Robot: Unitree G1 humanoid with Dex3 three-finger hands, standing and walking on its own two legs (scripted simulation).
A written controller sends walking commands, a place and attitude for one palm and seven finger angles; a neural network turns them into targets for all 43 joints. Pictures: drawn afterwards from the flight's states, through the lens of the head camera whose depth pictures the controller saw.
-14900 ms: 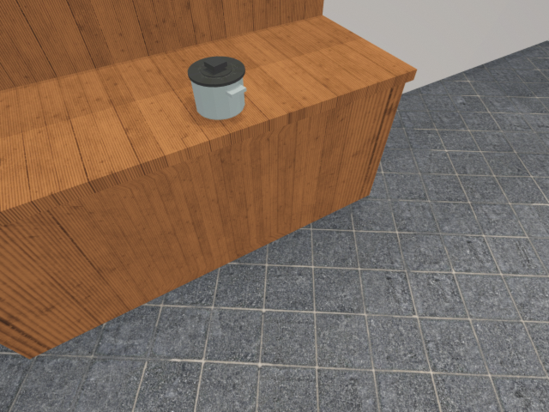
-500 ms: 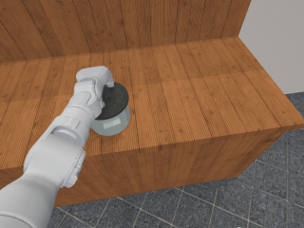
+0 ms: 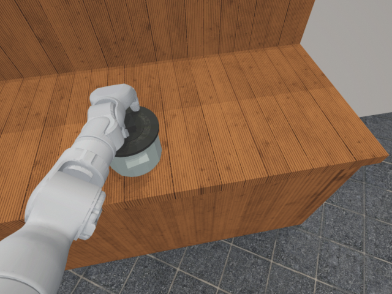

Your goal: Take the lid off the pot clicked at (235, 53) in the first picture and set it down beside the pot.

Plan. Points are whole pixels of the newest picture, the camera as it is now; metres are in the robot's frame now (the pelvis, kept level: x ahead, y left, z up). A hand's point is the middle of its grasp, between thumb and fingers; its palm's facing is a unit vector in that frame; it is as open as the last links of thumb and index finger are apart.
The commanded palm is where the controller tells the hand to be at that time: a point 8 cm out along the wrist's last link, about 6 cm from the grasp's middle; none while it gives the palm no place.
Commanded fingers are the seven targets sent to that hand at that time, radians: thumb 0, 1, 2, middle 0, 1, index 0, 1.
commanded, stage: close the fingers and squeeze the knob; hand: left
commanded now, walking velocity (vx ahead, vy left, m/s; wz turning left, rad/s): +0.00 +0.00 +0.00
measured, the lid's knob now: (124, 123) +0.50 +0.14 +0.05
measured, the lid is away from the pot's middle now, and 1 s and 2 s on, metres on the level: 0.00 0.01 0.01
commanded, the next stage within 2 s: lift the lid straight up in 1.40 s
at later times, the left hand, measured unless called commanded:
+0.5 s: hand (121, 121) +0.48 +0.13 +0.07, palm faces -0.35 -0.09 -0.93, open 8.5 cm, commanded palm +0.49 +0.14 +0.13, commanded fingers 0.00 0.27 0.89 -0.68 -1.01 -0.68 -1.01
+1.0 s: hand (121, 120) +0.48 +0.13 +0.07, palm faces -0.36 -0.08 -0.93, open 7.4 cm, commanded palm +0.49 +0.14 +0.13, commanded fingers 0.00 0.37 0.81 -0.75 -1.01 -0.85 -1.06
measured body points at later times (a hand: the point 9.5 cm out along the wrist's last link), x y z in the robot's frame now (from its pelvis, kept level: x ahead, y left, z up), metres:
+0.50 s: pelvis +0.00 +0.00 +0.00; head +0.06 -0.02 +0.45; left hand +0.49 +0.14 +0.12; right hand +0.04 -0.26 -0.14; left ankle +0.00 +0.10 -0.73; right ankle -0.03 -0.12 -0.73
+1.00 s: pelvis -0.01 +0.00 +0.00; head +0.06 -0.02 +0.44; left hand +0.50 +0.14 +0.13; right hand +0.01 -0.27 -0.14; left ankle +0.00 +0.10 -0.73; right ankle -0.03 -0.12 -0.73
